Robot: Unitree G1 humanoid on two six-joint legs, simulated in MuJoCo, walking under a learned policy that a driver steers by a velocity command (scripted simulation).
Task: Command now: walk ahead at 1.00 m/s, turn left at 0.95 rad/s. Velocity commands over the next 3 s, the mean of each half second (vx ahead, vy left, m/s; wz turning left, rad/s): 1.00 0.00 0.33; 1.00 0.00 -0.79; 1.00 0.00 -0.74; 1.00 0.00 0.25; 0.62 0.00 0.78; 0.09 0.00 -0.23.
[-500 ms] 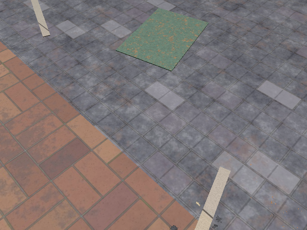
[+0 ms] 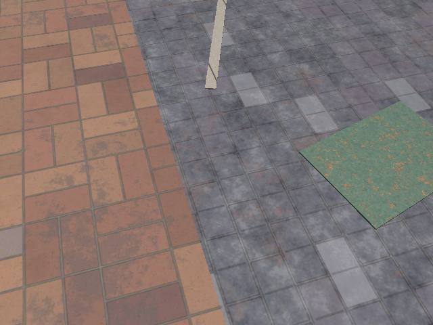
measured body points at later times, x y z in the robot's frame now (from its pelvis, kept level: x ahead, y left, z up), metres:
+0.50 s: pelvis +0.44 +0.09 +0.00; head +0.45 +0.10 +0.45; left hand +0.49 +0.37 -0.12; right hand +0.55 -0.17 -0.11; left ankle +0.43 +0.16 -0.73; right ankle +0.43 -0.09 -0.62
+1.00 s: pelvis +0.90 +0.08 +0.00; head +0.91 +0.07 +0.45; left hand +0.96 +0.33 -0.13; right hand +1.09 -0.19 -0.03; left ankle +1.02 +0.27 -0.64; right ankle +0.88 +0.05 -0.73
